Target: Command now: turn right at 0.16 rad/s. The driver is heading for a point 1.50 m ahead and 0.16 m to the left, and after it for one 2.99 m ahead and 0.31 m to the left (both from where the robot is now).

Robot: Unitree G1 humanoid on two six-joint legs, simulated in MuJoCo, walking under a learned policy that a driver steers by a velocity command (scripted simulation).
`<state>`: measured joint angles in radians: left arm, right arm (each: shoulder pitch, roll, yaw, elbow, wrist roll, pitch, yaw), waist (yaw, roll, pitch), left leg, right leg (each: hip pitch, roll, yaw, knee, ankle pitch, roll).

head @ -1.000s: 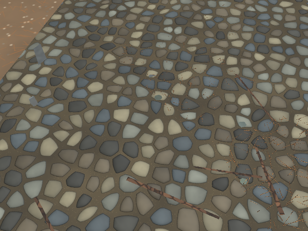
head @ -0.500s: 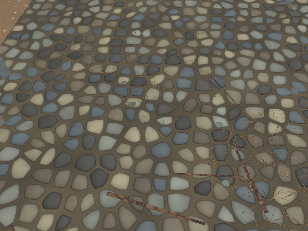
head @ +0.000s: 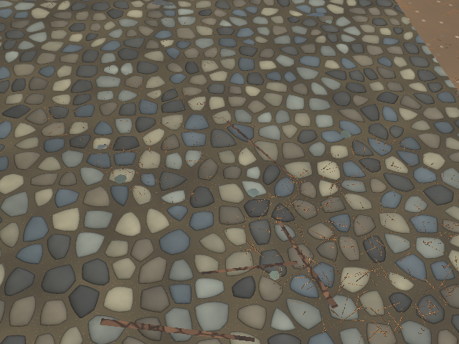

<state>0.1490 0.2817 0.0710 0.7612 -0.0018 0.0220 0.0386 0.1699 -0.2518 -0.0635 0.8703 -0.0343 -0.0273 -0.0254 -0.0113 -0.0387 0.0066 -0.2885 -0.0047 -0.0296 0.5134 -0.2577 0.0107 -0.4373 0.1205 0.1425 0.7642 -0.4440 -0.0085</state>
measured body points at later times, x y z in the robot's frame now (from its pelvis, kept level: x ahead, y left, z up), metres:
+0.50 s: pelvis -0.01 -0.02 +0.00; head +0.00 -0.03 +0.45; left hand +0.09 +0.23 -0.13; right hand +0.07 -0.29 -0.14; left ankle +0.01 +0.12 -0.74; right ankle -0.02 -0.14 -0.74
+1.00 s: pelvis +0.01 -0.01 -0.01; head +0.01 -0.01 +0.44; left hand +0.04 +0.24 -0.15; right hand +0.04 -0.28 -0.15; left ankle +0.00 +0.10 -0.72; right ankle -0.02 -0.14 -0.74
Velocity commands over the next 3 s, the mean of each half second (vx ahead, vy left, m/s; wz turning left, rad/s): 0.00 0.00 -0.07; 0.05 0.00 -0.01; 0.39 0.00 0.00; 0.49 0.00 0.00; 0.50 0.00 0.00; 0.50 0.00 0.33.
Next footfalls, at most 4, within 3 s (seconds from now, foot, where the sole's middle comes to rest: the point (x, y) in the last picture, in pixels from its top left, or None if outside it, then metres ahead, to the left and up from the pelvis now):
0.22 right None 0.02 -0.14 -0.77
1.54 right None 0.43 -0.13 -0.77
2.08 left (190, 263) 0.74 0.11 -0.77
2.62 right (261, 189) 1.05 -0.13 -0.77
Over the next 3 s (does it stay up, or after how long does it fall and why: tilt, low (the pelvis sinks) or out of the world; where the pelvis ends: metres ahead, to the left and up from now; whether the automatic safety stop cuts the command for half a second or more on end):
stays up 1.07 -0.03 0.01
